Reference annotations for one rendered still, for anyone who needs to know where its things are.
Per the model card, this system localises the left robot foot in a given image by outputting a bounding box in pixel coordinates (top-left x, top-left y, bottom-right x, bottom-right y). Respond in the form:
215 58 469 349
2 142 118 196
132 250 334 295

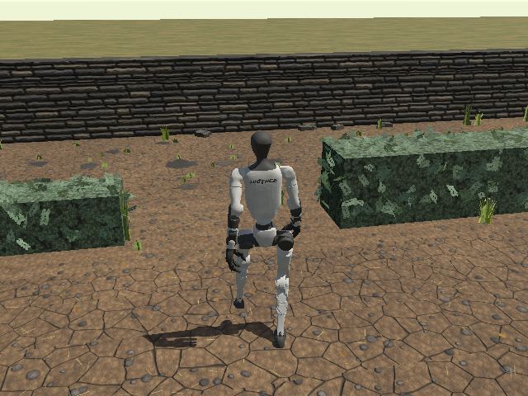
233 298 244 309

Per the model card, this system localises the robot left upper arm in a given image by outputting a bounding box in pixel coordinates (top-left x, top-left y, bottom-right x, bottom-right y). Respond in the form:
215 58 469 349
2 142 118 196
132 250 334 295
229 167 245 215

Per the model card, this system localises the robot right hand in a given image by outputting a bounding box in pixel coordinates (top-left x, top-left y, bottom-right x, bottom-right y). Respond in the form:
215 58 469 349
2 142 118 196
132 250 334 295
282 222 301 238

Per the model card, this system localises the robot head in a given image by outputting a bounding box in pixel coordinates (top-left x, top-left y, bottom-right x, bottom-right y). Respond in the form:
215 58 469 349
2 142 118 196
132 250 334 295
248 130 276 171

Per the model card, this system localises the robot left hand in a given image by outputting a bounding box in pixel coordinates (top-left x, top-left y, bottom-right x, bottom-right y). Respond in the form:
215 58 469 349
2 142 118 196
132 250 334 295
225 248 246 273

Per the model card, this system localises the robot right forearm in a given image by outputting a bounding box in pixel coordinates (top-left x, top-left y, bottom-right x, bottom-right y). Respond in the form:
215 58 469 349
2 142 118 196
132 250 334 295
290 198 302 227

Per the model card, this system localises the robot right upper arm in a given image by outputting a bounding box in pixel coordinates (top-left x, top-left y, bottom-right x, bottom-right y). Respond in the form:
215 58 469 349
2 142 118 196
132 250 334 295
279 166 300 210

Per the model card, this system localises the robot left forearm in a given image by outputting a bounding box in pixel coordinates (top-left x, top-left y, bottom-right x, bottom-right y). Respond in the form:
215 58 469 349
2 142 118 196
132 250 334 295
226 204 240 249

